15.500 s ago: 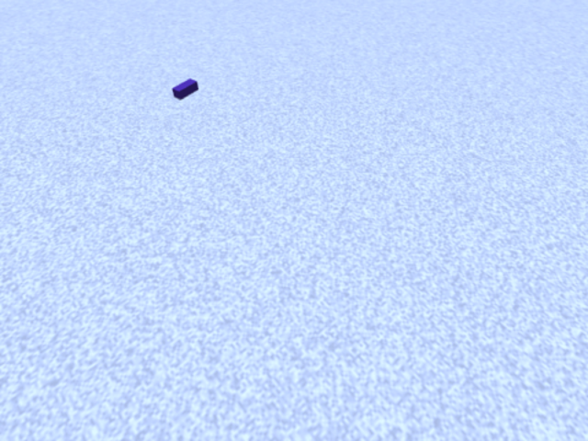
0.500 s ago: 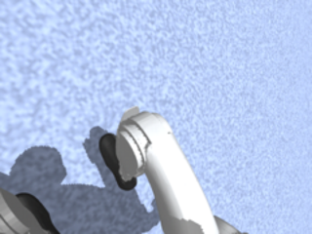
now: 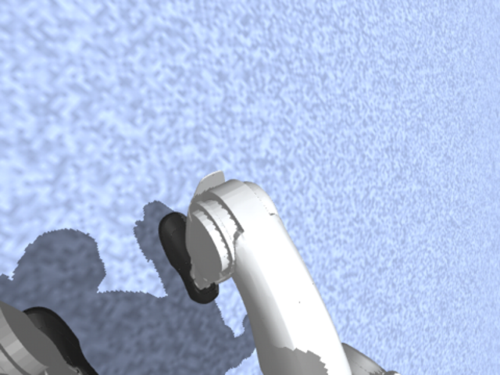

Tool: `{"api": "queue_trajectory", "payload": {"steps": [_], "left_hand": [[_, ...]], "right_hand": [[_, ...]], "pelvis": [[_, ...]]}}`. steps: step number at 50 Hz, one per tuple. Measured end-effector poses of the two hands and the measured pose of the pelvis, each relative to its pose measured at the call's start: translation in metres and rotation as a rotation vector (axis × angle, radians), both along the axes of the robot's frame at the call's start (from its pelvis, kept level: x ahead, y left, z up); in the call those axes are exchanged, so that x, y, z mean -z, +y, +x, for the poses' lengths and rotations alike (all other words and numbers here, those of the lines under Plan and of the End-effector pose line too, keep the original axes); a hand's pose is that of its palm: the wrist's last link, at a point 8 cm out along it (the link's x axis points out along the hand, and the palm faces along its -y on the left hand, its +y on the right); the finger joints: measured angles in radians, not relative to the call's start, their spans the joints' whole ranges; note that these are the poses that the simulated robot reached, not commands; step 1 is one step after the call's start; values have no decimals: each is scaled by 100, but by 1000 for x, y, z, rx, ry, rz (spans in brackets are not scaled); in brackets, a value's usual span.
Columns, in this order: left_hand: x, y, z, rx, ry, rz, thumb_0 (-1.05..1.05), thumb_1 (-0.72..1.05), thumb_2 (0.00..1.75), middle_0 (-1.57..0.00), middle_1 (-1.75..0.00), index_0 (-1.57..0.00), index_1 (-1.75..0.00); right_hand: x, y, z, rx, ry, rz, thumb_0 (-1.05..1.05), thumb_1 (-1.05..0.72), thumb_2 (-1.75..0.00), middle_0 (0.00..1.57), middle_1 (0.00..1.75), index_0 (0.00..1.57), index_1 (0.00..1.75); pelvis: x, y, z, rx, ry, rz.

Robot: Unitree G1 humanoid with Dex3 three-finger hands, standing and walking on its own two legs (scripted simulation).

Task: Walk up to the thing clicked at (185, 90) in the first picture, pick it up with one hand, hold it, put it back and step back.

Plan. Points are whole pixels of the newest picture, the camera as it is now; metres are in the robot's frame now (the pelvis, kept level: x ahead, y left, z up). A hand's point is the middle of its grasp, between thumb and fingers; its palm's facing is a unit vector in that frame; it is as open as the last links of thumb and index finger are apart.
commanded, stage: close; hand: left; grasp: from above
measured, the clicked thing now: out of the picture +0.47 +0.34 -0.30
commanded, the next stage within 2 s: settle in 1.36 s
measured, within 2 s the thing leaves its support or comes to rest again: leaves its support in 1.80 s
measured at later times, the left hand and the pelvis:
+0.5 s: hand out of the picture +0.47 +0.34 -0.27, palm faces -0.23 -0.37 -0.90, open 12.1 cm; pelvis +0.00 +0.00 +0.00, yaw +0 degrees
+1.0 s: hand out of the picture +0.47 +0.33 -0.27, palm faces -0.24 -0.37 -0.90, open 10.2 cm; pelvis +0.00 +0.00 +0.00, yaw +0 degrees
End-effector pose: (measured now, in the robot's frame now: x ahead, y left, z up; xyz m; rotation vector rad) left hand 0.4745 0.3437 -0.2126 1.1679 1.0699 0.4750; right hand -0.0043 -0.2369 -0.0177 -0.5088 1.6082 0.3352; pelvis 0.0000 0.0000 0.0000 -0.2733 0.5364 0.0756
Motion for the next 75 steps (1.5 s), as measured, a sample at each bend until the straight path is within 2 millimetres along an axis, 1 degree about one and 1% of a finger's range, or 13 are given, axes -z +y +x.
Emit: {"api": "queue_trajectory", "payload": {"steps": [10, 19, 33, 51, 67, 75], "left_hand": [[-1, 0, 0, 7, 2, -10, 0, -37, 98, -22, -101, -21, -102], [-1, -3, -1, 29, 7, -12, 0, -32, 98, -26, -101, -25, -101], [0, -6, -2, 34, 7, -16, 0, -22, 93, -35, -96, -35, -97], [0, -4, -3, 53, 10, -16, 0, -4, 86, -49, -88, -49, -88], [-2, -2, -3, 47, 5, -12, 0, 0, 76, -54, -79, -56, -80], [-2, -2, -3, 46, 3, -8, 0, 1, 72, -57, -76, -58, -76]], "right_hand": [[3, -2, 5, -11, -17, 3, 0, -92, -90, 20, 30, 20, 30], [6, -2, 4, -6, -31, 5, 0, -92, -90, 20, 30, 20, 30], [3, -2, -1, 0, -17, 9, 0, -91, -90, 20, 30, 20, 30], [1, -1, -1, 2, -36, 1, 0, -90, -89, 20, 30, 20, 30], [-4, 2, -5, 14, -18, -4, 0, -90, -89, 20, 30, 20, 30], [-2, 2, -8, 10, -12, 4, 0, -90, -89, 20, 30, 20, 30]], "pelvis": [[1, -1, 0, -1, -1, 3], [2, -1, -1, 0, -6, 5], [1, -1, -1, -2, -6, 8], [1, 1, -2, -2, -10, 3], [-1, 2, 0, -4, -3, -1], [1, 1, -1, -5, -9, 3]]}}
